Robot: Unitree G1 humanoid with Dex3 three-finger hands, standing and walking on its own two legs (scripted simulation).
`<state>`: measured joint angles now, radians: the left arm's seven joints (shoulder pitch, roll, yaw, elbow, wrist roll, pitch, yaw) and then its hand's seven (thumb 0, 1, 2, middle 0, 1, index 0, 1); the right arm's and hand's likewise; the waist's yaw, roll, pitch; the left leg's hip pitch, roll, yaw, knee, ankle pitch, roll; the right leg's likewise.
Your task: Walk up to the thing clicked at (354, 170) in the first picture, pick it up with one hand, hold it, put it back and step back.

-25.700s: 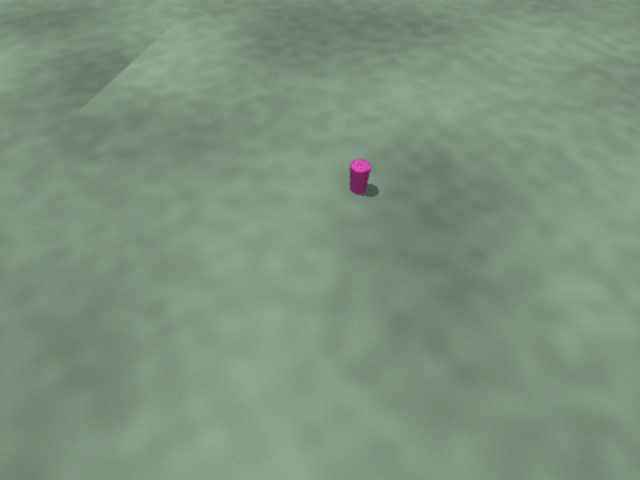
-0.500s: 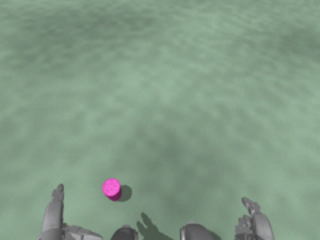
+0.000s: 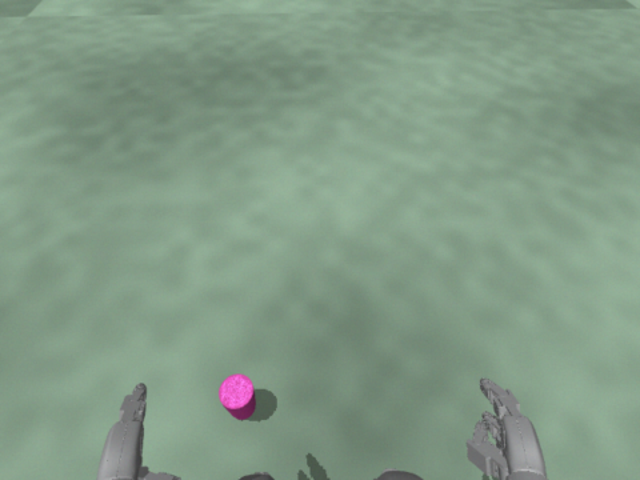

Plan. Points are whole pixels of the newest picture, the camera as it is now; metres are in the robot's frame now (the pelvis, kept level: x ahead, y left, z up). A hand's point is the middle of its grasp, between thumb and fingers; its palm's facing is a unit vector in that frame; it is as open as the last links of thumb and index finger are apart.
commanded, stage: home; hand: left
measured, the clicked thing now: (239, 399) +0.41 +0.21 -0.65
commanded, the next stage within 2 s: stand in 1.30 s
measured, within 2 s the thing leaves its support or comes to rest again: neither
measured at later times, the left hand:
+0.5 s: hand (183, 465) +0.16 +0.17 -0.06, palm faces +0.11 -0.95 -0.29, open 17.5 cm
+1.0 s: hand (182, 461) +0.16 +0.17 -0.06, palm faces +0.11 -0.95 -0.28, open 17.4 cm
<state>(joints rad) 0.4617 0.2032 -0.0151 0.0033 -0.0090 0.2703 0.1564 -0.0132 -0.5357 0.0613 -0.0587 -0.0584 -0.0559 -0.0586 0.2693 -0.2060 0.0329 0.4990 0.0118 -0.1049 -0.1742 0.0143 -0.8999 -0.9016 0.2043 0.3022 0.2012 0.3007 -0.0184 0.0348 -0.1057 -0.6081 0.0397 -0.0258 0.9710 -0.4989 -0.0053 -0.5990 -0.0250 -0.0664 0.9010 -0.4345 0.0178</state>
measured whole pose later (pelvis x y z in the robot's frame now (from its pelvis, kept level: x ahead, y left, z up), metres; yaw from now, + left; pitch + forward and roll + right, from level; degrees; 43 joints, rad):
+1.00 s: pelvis -0.01 -0.01 +0.00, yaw +0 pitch +7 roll -2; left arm 0.45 0.19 -0.01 0.04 -0.01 0.25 0.14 -0.01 -0.53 0.06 -0.06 -0.06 -0.06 -0.06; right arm 0.27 -0.21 0.02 0.54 0.01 -0.14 -0.17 0.02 -0.90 -0.90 0.20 0.30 0.20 0.30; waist -0.02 0.03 -0.09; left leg -0.58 0.04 -0.02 0.94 -0.48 -0.01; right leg -0.58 -0.02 -0.06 0.88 -0.42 0.01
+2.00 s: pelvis -0.01 +0.00 +0.03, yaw +0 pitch +0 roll +0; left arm 0.24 0.32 0.01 0.72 0.04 0.02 0.02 0.00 0.82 0.89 -0.20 -0.30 -0.20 -0.30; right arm 0.19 -0.30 -0.04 0.85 -0.06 -0.01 -0.01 0.01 -0.90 -0.90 0.20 0.30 0.20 0.30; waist 0.01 -0.02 0.01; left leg -0.36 0.00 0.01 0.75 -0.40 0.01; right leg -0.38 -0.06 -0.04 0.74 -0.36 0.03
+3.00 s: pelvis -0.01 -0.01 +0.06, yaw +0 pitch -3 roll +0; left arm 0.12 0.31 0.00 1.17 0.02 -0.01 0.01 0.00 0.90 0.90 -0.20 -0.30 -0.20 -0.30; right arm 0.14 -0.33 -0.02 1.15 -0.02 0.01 0.00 0.01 -0.90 -0.90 0.20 0.30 0.20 0.30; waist 0.01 0.02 0.05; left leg -0.10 0.02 0.01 0.33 -0.18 -0.02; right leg -0.14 -0.03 -0.05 0.35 -0.16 0.01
